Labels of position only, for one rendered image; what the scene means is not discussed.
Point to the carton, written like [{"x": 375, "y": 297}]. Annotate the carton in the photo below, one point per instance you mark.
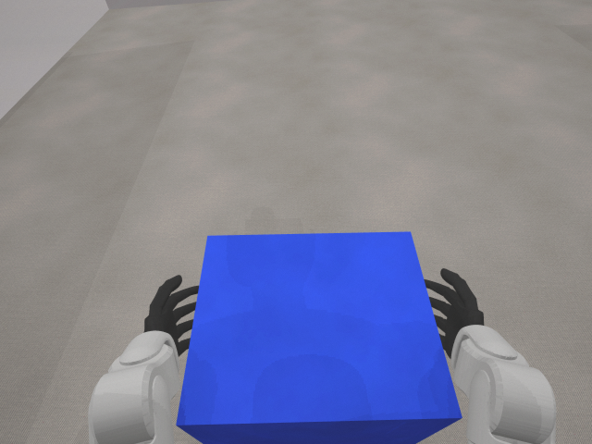
[{"x": 324, "y": 338}]

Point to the right robot hand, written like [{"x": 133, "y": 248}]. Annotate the right robot hand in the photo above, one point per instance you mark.
[{"x": 462, "y": 312}]

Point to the left robot hand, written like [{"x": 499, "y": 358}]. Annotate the left robot hand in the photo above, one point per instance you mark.
[{"x": 162, "y": 317}]

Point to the right robot forearm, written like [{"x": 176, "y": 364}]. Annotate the right robot forearm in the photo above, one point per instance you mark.
[{"x": 509, "y": 402}]

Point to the left robot forearm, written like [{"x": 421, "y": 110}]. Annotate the left robot forearm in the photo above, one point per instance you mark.
[{"x": 131, "y": 403}]

